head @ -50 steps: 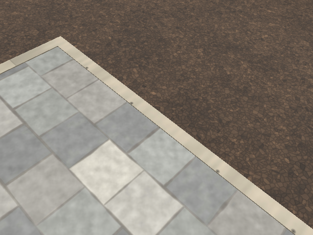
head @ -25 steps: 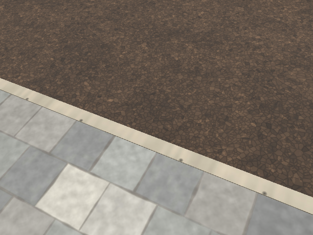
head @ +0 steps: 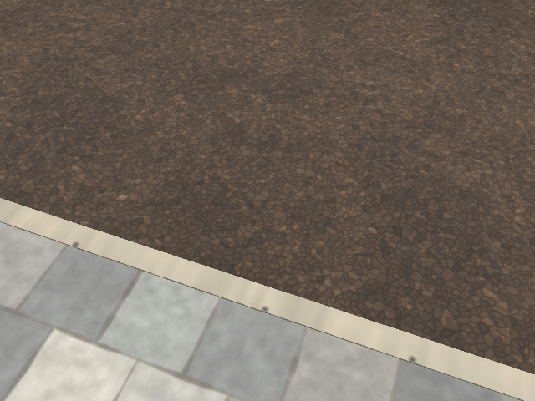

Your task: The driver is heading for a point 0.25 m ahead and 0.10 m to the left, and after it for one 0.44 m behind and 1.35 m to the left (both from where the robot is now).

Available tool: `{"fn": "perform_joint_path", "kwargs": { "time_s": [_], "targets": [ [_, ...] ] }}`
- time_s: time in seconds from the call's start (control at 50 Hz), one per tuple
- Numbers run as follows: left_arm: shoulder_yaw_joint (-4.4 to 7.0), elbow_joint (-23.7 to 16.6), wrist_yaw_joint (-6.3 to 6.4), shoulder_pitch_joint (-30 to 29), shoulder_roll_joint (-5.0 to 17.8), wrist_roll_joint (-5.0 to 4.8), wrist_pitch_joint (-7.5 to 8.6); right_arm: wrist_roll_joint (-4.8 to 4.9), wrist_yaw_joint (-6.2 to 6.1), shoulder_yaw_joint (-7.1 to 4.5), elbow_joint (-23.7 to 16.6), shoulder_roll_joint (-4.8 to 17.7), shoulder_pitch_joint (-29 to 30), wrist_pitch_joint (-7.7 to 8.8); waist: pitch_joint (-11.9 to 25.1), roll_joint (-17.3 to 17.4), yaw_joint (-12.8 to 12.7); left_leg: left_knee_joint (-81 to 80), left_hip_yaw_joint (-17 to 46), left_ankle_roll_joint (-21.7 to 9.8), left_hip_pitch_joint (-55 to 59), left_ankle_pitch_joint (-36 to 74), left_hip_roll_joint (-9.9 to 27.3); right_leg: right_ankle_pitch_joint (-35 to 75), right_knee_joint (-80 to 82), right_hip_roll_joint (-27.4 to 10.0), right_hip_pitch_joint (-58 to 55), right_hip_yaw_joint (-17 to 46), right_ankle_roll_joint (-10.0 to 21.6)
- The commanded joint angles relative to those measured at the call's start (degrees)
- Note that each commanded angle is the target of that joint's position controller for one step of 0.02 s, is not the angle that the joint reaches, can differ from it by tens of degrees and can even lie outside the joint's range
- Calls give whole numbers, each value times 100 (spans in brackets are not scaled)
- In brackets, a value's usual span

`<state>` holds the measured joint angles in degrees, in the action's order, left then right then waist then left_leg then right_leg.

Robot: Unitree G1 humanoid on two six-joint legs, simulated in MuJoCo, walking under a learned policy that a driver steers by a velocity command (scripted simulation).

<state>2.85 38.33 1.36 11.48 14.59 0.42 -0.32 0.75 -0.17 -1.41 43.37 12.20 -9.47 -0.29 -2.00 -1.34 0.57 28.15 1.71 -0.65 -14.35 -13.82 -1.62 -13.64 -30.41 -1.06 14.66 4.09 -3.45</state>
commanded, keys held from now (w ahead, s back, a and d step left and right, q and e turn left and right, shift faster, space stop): q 1.00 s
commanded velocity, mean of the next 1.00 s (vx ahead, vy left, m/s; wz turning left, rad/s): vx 0.01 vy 0.00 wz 0.50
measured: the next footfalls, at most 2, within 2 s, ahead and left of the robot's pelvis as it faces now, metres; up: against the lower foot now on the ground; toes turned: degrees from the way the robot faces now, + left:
right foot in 0.84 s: +0.14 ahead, -0.07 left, +0.00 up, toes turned +34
left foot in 1.26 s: -0.03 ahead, +0.13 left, +0.00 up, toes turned +45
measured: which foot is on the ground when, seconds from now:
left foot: down 0.00-0.84, up 0.86-1.00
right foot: down 0.00-0.32, up 0.34-0.82, down 0.84-1.00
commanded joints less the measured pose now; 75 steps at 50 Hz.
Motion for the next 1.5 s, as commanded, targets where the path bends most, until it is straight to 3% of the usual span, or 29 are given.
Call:
{"fn": "perform_joint_path", "kwargs": {
  "time_s": [0.02, 0.04, 0.08, 0.14, 0.18, 0.28, 0.3, 0.32, 0.34, 0.36, 0.42, 0.58, 0.74, 0.8, 0.82, 0.84, 0.86, 0.88, 0.92, 0.98, 1.04, 1.14, 1.24, 1.26, 1.28, 1.3, 1.32, 1.36, 1.5],
  "targets": [
    [311, -431, 88, 254, 1004, 47, 99, 21, -13, -277, -484, 1039, 186, 72, 658, 169, -65, -308, 995, -391, -323, 845, 676, 1825, 318, -406, -1100, 117, 364],
    [375, -402, 93, 177, 1064, 15, 70, 21, 5, -264, -518, 943, 174, 88, 558, -374, -20, -85, 646, -202, -606, 272, 300, 1462, 254, -496, -1051, 130, 613],
    [402, -423, 101, 221, 921, 42, 25, 70, -21, -290, -568, 918, 308, 69, 417, -667, -180, 622, 247, -12, -950, 199, 19, 884, 550, -719, -913, 425, 878],
    [416, -499, 161, 150, 897, -24, 65, 46, 9, -373, -698, 897, 205, -54, 442, -1096, -171, 1694, 13, 91, -1434, -816, 91, 2178, 624, -1673, -981, 1058, 1464],
    [421, -574, 191, 8, 934, -22, 111, 58, 72, -425, -799, 888, 250, -116, 404, -932, -221, 2565, -41, 123, -1730, -1909, 310, 2902, 622, -2070, -949, 1162, 1725],
    [483, -611, 132, -644, 1094, -175, 23, 130, 212, -489, -725, 857, -294, -260, 504, -716, 119, 1021, -725, 34, -323, -199, 101, 2532, -17, -1441, -219, -178, 1142],
    [459, -538, 108, -470, 960, -198, 32, 102, 189, -561, -702, 976, -487, -268, 569, -434, 178, 453, -602, -109, 237, 412, -43, 1999, -589, -1196, 76, -500, 871],
    [406, -557, 85, -191, 725, -84, 58, 47, 105, -739, -845, 1614, -606, -245, 606, 1022, 109, -361, 1067, -580, 1003, 2286, 809, 270, -2182, -571, 1082, -1077, 276],
    [273, -866, 110, -525, 432, 84, 75, -111, 109, -748, -1040, 2093, -626, -153, 794, 2210, 110, -751, 3346, -1843, 1241, 3983, 2195, -2885, -3612, 340, 2313, -535, -89],
    [347, -815, 127, -603, 720, -39, 78, -236, 168, -626, -1026, 1798, -678, -43, 1148, 1429, 306, -881, 3271, -2203, 1177, 3328, 2345, -2892, -4282, 187, 2321, 143, -55],
    [459, -563, 221, -600, 918, 7, 7, 10, 46, -520, -1020, 1465, 7, 23, 542, 574, 23, -703, 2060, -1356, 805, 2367, 1539, -1540, -3883, -111, 2379, 170, 32],
    [316, -495, 134, -759, 547, -46, 34, 21, -206, -523, -1014, 1466, -38, -132, 739, 712, 45, -746, 1969, -1298, 914, 1850, 1125, -554, -2356, 186, 1867, 167, -229],
    [349, -496, -38, -763, 650, -119, 207, 48, -87, -552, -1133, 1501, 194, -230, 643, 974, 119, -546, 2835, -1270, 600, 1642, 996, -817, -918, 393, 949, 222, -67],
    [390, -370, -111, -382, 651, -134, 281, 149, -98, -535, -1189, 1451, 431, -277, 718, 979, -144, -226, 2942, -1001, 518, 1846, 748, -42, 483, 437, 162, 98, 96],
    [436, -304, -104, -213, 757, -103, 290, 178, -127, -510, -1213, 1362, 439, -285, 760, 840, -211, -13, 2806, -752, 172, 1263, 539, 699, 998, 183, -433, 194, 218],
    [508, -360, -66, -185, 1127, -22, 258, 104, -125, -439, -1205, 1077, 118, -276, 940, -185, -9, 993, 2129, -383, -490, -519, 17, 1380, 1154, -934, -1124, 1175, 636],
    [556, -378, -69, -294, 1452, 143, 215, 165, -134, -507, -1322, 1221, 24, -214, 577, -1528, 175, 2095, 1033, 6, -1672, -2353, -844, 2469, 1266, -1898, -1042, 2442, 1631],
    [490, -507, -65, -462, 1141, 164, 235, 43, -134, -662, -1188, 1678, -148, -165, 521, -1059, 138, 3430, 939, 290, -1821, -2359, -364, 2432, 1237, -2260, -737, 2515, 2037],
    [351, -616, 0, -899, 726, 34, 194, 106, -130, -735, -908, 1669, -293, -249, 358, -492, 249, 4166, 766, 519, -1805, -1599, -163, 1786, 1112, -1511, -521, 1396, 1580],
    [302, -597, 76, -782, 720, -12, 116, 159, -84, -618, -974, 1265, -118, -331, 236, -578, 30, 4310, 386, 715, -2027, -1011, -67, 2075, 1127, -1137, -650, 605, 1548],
    [359, -500, 104, -389, 872, 50, 50, 152, -63, -528, -1184, 1116, 266, -312, 420, -743, -255, 3508, 180, 801, -2150, -1007, 172, 2445, 1064, -1298, -1305, 446, 1705],
    [470, -454, -11, -491, 1186, -33, -15, 91, 46, -435, -1325, 1035, 275, -326, 602, -816, -269, 2103, -250, 645, -1166, -1103, 387, 2699, 1003, -1527, -1093, 35, 1713],
    [446, -318, -67, -508, 1142, -279, 26, 70, 125, -538, -1205, 1116, -337, -390, 670, -709, 120, -137, -592, 61, 263, 224, 81, 2020, 161, -1477, -635, -443, 1142],
    [386, -193, -95, -176, 896, -210, 57, 53, 71, -647, -1173, 1422, -577, -376, 749, 67, 134, -614, 92, -205, 1187, 1396, 368, 1040, -738, -1120, 152, -915, 648],
    [211, -467, -120, -195, 454, 190, 63, 21, -33, -788, -1330, 2205, -666, -315, 791, 2099, -96, -489, 2416, -1046, 2122, 3907, 2057, -2424, -2623, -272, 2029, -1298, -13],
    [288, -625, -34, -884, 752, 102, 78, -221, 52, -706, -1399, 2005, -739, -150, 1083, 1602, 454, -677, 2957, -1981, 1486, 3600, 2461, -2763, -3579, 56, 2355, -281, -55],
    [342, -620, 8, -1003, 936, -29, 46, -247, 75, -626, -1336, 1804, -548, -40, 783, 1096, 343, -792, 2431, -1838, 1288, 3001, 2150, -2351, -3905, -76, 2430, -96, 4],
    [389, -460, 80, -826, 998, 14, -5, -45, 3, -541, -1289, 1528, -56, 16, 501, 769, 84, -809, 1879, -1309, 1042, 2297, 1611, -1426, -3677, -183, 2410, 7, 28],
    [318, -375, 74, -699, 792, -29, -2, -34, -167, -463, -1242, 1500, -59, -53, 628, 852, 19, -808, 1832, -1237, 1000, 2142, 1198, -526, -2766, 123, 1981, 10, -220]
  ]
}}
Over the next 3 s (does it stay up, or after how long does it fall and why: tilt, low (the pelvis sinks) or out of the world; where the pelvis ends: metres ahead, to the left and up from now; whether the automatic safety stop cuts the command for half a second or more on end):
stays up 0.02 0.01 0.01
